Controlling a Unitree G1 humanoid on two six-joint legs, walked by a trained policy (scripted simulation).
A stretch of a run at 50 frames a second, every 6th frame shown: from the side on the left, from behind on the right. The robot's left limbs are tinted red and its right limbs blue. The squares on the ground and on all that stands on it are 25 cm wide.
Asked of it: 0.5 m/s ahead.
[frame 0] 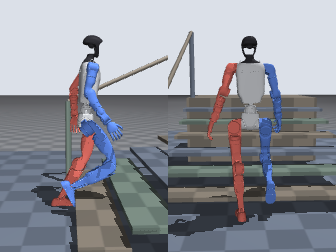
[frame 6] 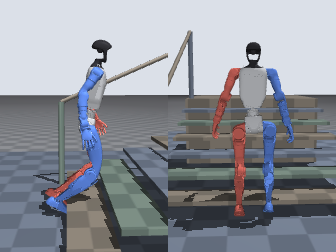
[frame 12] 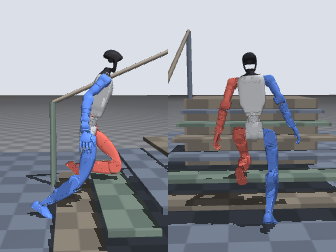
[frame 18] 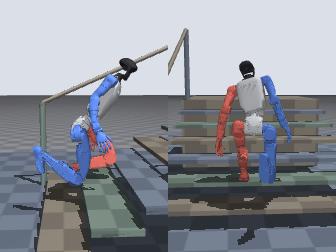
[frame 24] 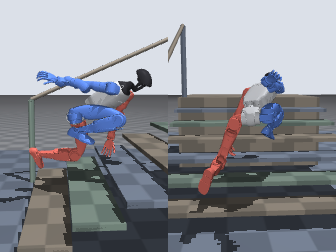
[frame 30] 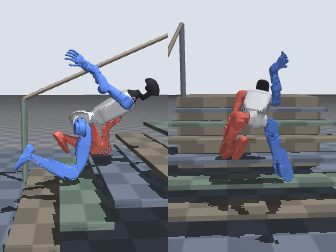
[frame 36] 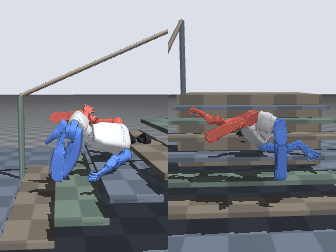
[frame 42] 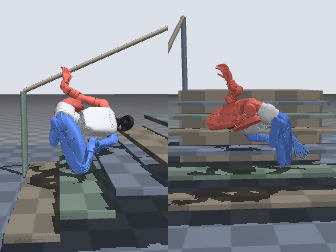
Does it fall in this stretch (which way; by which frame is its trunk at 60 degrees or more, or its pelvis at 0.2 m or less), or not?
yes: goes over forward; its trunk at 60 degrees or more by frame 24
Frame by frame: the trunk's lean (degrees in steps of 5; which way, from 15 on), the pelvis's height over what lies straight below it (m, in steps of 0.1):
0: 5, 0.6
6: 10, 0.6
12: 20 forward, 0.6
18: 35 forward, 0.5
24: 60 forward, 0.5
30: 60 forward, 0.4
36: 100 forward, 0.3
42: 95 forward and to its left, 0.4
